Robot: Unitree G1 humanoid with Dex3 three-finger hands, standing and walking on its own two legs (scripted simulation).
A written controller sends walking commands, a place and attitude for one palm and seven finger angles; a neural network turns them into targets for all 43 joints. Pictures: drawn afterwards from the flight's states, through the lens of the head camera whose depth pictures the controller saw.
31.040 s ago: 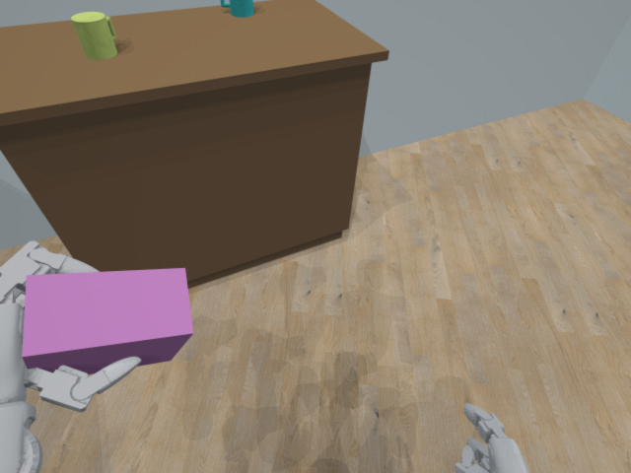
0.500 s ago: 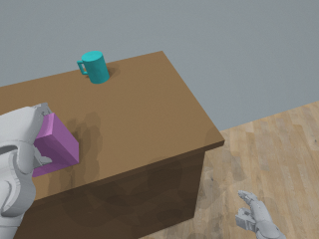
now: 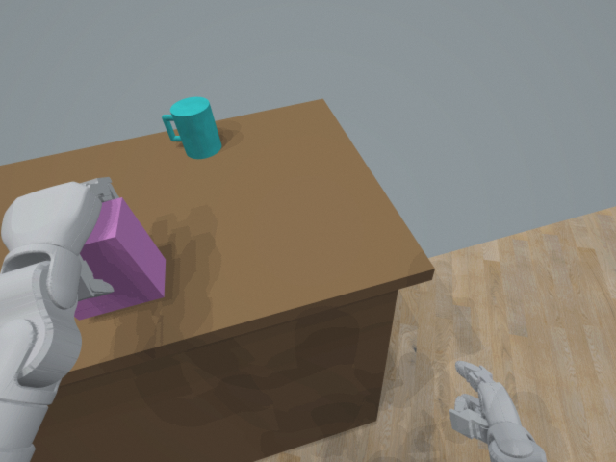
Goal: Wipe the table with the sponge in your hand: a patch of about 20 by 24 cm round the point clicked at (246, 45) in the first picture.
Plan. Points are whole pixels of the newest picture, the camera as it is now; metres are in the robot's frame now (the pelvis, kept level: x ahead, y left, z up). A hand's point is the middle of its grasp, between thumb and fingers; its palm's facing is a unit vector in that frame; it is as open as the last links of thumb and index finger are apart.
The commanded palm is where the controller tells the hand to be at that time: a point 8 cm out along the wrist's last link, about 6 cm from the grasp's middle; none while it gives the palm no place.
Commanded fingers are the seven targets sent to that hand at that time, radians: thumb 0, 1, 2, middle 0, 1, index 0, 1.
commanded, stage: lift the sponge slowly off the table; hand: left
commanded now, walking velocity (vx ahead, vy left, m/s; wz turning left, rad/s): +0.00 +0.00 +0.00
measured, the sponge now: (108, 271) +0.28 +0.31 +0.12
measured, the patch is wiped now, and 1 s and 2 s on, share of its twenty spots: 0.95 0.95 0.95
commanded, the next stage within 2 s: bring the sponge back beside the body in 1.14 s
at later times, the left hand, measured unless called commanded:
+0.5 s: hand (76, 232) +0.27 +0.30 +0.20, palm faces +0.12 -0.01 -0.99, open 10.6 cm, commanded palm +0.23 +0.31 +0.28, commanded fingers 0.00 0.10 1.30 -1.20 -1.60 -1.20 -1.60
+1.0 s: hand (69, 201) +0.28 +0.29 +0.24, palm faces +0.16 +0.00 -0.99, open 10.6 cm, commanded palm +0.23 +0.31 +0.31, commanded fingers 0.00 0.10 1.30 -1.20 -1.60 -1.20 -1.60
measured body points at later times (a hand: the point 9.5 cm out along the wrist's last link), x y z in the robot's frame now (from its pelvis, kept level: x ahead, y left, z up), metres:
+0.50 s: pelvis -0.01 -0.02 +0.00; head -0.02 -0.07 +0.45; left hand +0.26 +0.30 +0.26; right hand +0.24 -0.22 -0.09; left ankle -0.01 +0.09 -0.74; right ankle -0.03 -0.10 -0.74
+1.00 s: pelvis -0.02 -0.02 +0.00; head -0.02 -0.07 +0.44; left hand +0.27 +0.29 +0.29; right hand +0.22 -0.23 -0.10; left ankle -0.01 +0.09 -0.74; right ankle -0.03 -0.10 -0.74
